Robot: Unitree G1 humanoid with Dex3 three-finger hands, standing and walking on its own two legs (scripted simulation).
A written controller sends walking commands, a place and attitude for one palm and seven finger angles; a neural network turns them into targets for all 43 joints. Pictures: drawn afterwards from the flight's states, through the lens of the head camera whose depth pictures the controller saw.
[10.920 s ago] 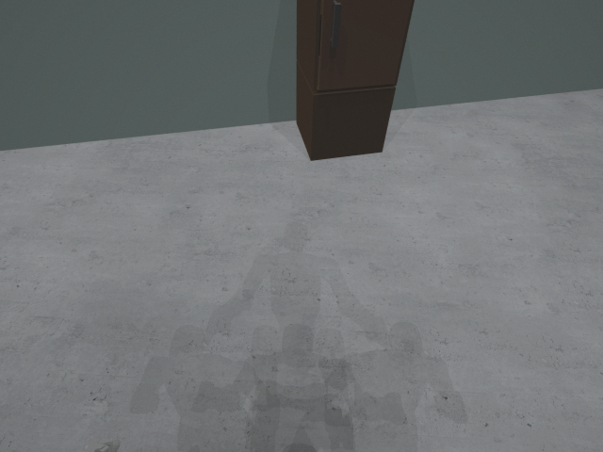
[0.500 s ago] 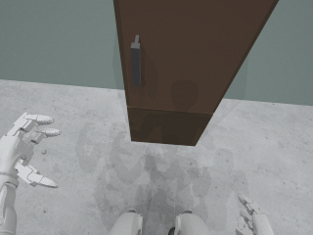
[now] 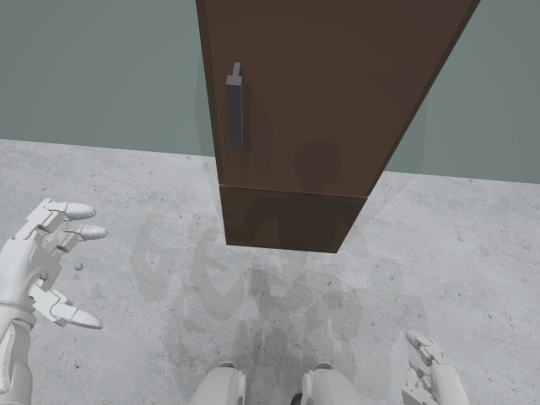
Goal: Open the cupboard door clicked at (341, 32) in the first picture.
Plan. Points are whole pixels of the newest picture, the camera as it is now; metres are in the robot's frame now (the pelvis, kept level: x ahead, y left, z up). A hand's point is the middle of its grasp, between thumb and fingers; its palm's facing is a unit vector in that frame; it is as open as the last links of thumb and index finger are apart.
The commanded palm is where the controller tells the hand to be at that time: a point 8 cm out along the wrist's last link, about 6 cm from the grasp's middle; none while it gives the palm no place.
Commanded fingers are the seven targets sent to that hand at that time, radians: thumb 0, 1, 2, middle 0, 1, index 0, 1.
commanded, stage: move the hooked fingers beside the handle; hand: left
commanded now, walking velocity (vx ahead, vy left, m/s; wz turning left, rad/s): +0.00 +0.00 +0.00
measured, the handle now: (236, 109) +0.61 +0.10 +0.03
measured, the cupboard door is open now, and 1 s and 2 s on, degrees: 0 0 0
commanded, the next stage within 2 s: none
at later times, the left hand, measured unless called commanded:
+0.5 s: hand (123, 214) +0.36 +0.24 +0.04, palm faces -0.02 -1.00 -0.04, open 14.0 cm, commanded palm +0.35 +0.28 +0.04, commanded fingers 0.00 -0.50 0.30 -0.30 -1.20 -0.30 -1.20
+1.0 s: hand (165, 167) +0.46 +0.20 +0.03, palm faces -0.01 -1.00 -0.03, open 14.0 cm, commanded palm +0.45 +0.25 +0.03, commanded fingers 0.00 -0.50 0.30 -0.30 -1.20 -0.30 -1.20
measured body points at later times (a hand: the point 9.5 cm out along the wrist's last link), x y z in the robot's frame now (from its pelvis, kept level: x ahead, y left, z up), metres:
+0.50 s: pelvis +0.00 +0.00 +0.00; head +0.10 +0.02 +0.44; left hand +0.36 +0.29 +0.05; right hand +0.13 -0.26 -0.09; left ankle +0.01 +0.08 -0.65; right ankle +0.04 -0.12 -0.65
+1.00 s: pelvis +0.00 +0.00 -0.01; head +0.13 +0.01 +0.42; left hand +0.46 +0.25 +0.04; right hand +0.06 -0.27 -0.12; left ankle +0.01 +0.08 -0.65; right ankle +0.04 -0.12 -0.65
